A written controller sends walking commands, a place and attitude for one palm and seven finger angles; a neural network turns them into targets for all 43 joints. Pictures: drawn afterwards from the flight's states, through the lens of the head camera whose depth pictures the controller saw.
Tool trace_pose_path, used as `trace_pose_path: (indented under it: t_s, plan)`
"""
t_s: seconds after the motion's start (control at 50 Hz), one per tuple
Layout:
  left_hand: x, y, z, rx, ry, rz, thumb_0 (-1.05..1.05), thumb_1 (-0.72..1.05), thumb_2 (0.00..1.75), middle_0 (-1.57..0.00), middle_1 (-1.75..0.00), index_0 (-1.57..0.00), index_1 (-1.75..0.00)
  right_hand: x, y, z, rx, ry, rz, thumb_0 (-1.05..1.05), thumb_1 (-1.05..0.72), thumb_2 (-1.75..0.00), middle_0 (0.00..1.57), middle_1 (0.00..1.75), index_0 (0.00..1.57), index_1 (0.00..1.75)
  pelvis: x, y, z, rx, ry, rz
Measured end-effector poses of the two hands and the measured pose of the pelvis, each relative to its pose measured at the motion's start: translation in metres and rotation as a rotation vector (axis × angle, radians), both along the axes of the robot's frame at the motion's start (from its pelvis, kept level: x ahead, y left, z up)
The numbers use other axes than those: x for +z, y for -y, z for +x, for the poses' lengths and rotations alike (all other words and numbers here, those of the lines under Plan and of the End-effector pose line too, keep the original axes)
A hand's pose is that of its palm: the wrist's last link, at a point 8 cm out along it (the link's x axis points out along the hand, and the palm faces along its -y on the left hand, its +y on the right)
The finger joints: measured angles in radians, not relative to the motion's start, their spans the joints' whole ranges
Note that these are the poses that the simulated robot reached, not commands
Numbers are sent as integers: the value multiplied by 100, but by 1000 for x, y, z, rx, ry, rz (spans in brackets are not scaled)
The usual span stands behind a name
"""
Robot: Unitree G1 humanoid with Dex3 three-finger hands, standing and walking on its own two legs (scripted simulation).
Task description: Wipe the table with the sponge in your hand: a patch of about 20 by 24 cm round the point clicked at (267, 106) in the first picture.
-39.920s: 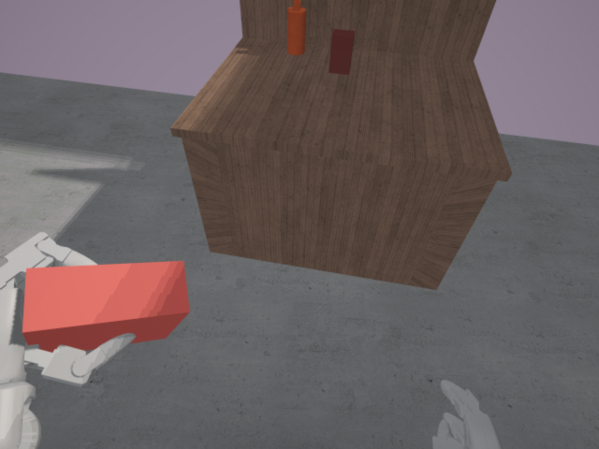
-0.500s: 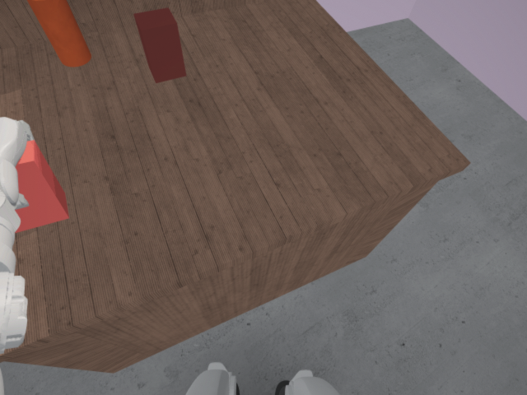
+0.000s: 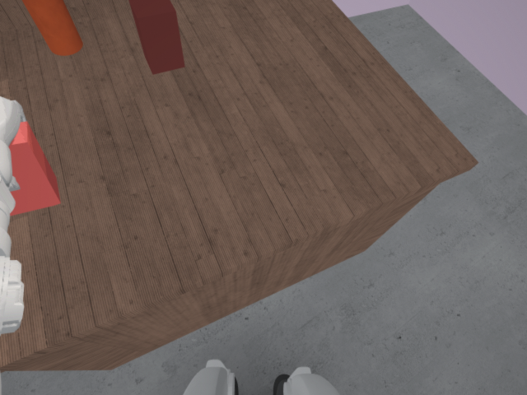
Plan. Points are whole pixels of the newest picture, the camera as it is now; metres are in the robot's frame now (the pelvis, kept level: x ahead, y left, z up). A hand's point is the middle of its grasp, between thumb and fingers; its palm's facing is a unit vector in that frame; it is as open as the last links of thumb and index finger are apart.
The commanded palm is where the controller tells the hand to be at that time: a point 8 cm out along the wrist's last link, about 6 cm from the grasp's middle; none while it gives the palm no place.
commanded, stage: slide across to the middle lane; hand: left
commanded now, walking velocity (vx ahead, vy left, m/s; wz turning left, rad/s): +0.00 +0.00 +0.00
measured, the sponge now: (7, 184) +0.43 +0.40 -0.01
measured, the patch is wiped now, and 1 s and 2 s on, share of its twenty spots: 0.35 0.40 0.50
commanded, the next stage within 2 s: wipe back along the middle lane in 0.50 s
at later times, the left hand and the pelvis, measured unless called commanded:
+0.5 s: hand (47, 134) +0.48 +0.33 +0.05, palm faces -0.18 +0.04 -0.98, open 9.7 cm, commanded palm +0.48 +0.29 +0.08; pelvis +0.03 -0.01 +0.02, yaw +0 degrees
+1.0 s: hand (56, 148) +0.46 +0.31 +0.05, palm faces -0.11 +0.03 -0.99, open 9.7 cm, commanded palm +0.43 +0.28 +0.07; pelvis +0.03 -0.01 +0.02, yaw +0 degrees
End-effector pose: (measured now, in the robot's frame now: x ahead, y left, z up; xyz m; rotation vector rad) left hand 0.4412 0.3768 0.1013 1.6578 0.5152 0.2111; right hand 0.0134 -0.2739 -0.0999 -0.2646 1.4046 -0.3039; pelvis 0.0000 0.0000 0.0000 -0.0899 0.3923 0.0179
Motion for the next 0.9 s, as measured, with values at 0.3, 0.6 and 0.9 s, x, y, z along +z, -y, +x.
trace_pose_path:
  t_s: [0.3,0.6,0.9]
  plan:
    - [7,31,20,-6,32,-27,0,-54,117,-77,-138,-78,-143,7,-1,24,-6,20,24,1,-90,-90,21,30,21,30,13,3,17,15,28,7]
    - [2,61,30,-14,41,-39,-1,-52,116,-75,-140,-76,-145,8,4,42,-24,37,56,1,-90,-90,21,30,21,30,19,10,31,-2,40,20]
    - [2,71,13,-28,80,-48,-1,-49,114,-72,-142,-73,-147,12,7,51,-27,69,64,1,-90,-90,20,30,20,30,23,8,33,-9,71,27]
